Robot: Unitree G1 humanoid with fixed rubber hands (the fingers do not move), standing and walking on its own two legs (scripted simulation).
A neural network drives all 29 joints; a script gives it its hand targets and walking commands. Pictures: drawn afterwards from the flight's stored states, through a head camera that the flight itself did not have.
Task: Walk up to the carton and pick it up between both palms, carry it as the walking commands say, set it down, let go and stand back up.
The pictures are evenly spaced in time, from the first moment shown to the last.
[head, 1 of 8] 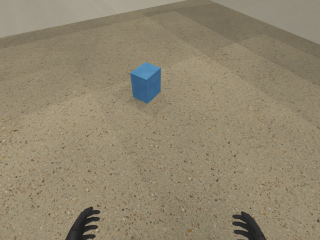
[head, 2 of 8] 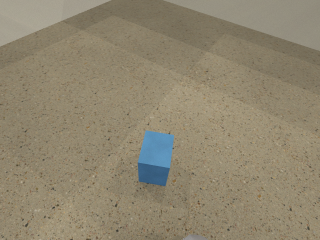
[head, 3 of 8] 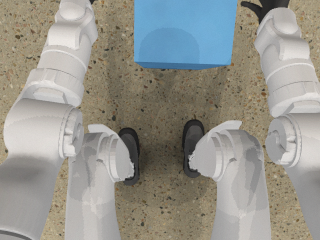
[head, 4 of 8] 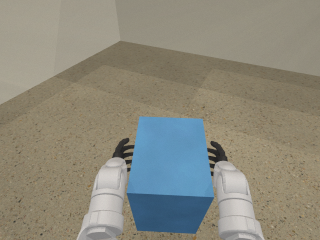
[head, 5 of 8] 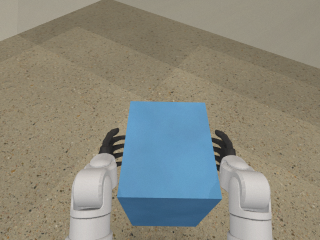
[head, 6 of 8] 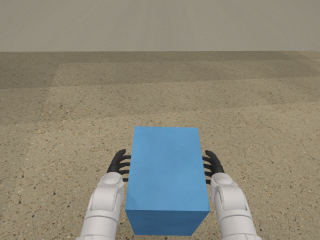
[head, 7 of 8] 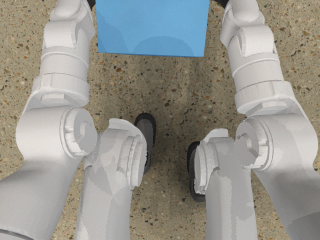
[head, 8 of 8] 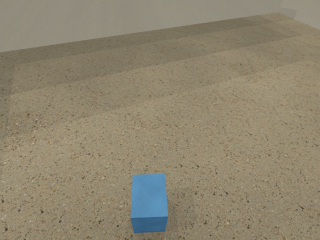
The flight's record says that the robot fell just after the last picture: no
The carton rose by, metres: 0.65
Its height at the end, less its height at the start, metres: +0.00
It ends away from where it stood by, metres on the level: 0.53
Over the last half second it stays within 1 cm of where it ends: yes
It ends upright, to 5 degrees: yes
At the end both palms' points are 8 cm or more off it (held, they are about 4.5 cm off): yes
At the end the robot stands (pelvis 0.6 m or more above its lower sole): yes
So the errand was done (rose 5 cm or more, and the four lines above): yes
